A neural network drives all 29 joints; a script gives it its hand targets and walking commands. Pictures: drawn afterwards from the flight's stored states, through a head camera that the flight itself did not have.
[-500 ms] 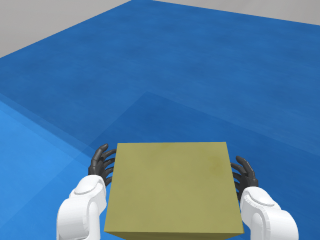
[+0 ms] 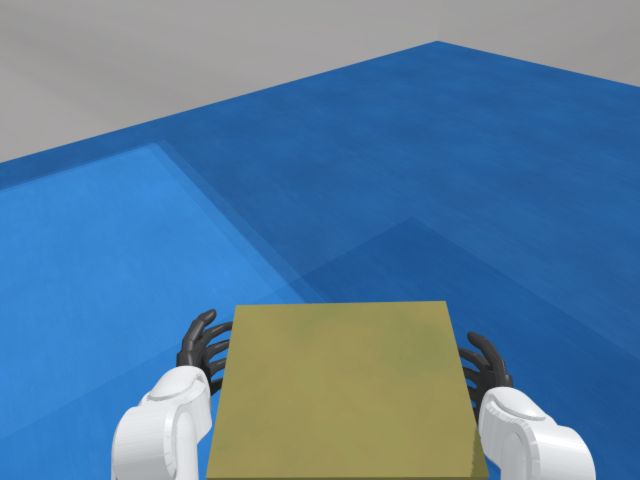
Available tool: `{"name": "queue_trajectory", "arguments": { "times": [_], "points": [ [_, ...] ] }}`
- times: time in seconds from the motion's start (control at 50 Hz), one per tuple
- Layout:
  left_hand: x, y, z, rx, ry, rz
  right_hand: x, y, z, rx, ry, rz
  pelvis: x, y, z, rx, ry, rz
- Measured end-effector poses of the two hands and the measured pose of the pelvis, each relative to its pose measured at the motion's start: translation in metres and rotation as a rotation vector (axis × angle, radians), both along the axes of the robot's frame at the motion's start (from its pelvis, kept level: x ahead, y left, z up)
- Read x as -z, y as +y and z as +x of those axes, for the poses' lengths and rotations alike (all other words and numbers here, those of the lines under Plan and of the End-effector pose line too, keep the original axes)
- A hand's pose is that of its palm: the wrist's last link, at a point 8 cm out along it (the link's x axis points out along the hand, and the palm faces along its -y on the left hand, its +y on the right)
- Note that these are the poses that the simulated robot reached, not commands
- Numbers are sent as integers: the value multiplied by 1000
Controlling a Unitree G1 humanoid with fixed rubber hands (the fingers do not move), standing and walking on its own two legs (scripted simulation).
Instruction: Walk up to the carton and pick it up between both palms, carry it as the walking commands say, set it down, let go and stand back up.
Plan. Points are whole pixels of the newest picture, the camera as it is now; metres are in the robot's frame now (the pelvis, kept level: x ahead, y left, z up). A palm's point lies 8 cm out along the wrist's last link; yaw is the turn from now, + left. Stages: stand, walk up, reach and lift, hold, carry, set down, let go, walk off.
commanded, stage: carry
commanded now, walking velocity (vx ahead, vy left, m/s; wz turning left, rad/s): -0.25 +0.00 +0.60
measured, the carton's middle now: (342, 416) +0.22 +0.00 +0.02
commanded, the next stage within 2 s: none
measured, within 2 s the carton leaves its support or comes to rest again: neither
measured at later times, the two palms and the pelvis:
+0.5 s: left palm out of the picture -0.03 +0.23 +0.09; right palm out of the picture +0.06 -0.08 +0.08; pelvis -0.20 -0.01 -0.01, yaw +18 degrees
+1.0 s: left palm out of the picture -0.32 +0.21 +0.08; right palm out of the picture -0.14 -0.05 +0.08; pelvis -0.41 -0.06 +0.00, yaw +36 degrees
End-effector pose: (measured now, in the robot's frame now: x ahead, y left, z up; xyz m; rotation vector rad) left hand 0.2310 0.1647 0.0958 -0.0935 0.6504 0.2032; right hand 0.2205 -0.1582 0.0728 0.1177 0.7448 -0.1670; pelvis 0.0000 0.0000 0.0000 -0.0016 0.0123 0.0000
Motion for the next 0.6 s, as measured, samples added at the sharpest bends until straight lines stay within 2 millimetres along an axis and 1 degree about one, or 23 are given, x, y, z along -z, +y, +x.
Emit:
{"name": "queue_trajectory", "arguments": {
  "times": [0.08, 0.16, 0.22, 0.28, 0.34, 0.4, 0.46, 0.52, 0.6],
  "points": [
    [-11, 9, -38, -36, -28, 5, -14, 9, -23, -38, -29, -4, -6, 1, -31, -52, -13, 18],
    [-15, 23, -75, -77, -70, -5, -25, 23, -44, -80, -72, -19, -3, 5, -61, -107, -12, 24],
    [-7, 40, -105, -115, -81, -21, -24, 41, -61, -120, -83, -40, 6, 11, -86, -162, -3, 16],
    [8, 57, -145, -176, -32, -49, -15, 60, -83, -182, -35, -65, 6, 14, -113, -195, -10, 10],
    [17, 66, -185, -236, 7, -65, -6, 72, -107, -241, 4, -77, 4, 12, -138, -229, -15, -2],
    [19, 69, -220, -284, 12, -71, -2, 78, -128, -287, 11, -72, 4, 7, -162, -265, -12, -3],
    [10, 67, -248, -318, -28, -42, -4, 80, -145, -320, -29, -41, 5, -1, -186, -294, 1, 0],
    [1, 61, -275, -334, -39, 5, -2, 76, -165, -336, -41, 4, 4, -9, -212, -325, 0, -24],
    [-2, 53, -318, -366, -2, 3, -2, 71, -200, -369, -5, 0, -5, -20, -244, -384, 6, 8]
  ]
}}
